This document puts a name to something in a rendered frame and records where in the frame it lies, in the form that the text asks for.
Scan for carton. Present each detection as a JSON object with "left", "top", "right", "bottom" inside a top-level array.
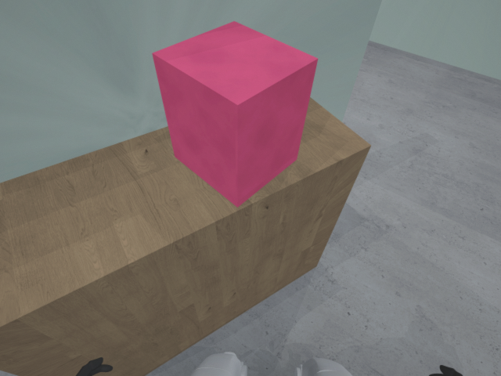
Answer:
[{"left": 152, "top": 21, "right": 318, "bottom": 207}]

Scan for left robot thigh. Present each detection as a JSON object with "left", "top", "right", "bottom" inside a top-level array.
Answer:
[{"left": 190, "top": 353, "right": 247, "bottom": 376}]

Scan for pedestal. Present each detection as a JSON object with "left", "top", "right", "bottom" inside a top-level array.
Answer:
[{"left": 0, "top": 97, "right": 371, "bottom": 376}]

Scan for left robot hand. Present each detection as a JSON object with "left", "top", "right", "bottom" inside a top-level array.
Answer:
[{"left": 76, "top": 357, "right": 113, "bottom": 376}]

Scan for robot thigh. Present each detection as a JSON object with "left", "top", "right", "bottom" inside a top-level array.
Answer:
[
  {"left": 190, "top": 353, "right": 247, "bottom": 376},
  {"left": 294, "top": 358, "right": 352, "bottom": 376}
]

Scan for right robot thigh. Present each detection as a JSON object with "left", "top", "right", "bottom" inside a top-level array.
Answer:
[{"left": 294, "top": 358, "right": 352, "bottom": 376}]

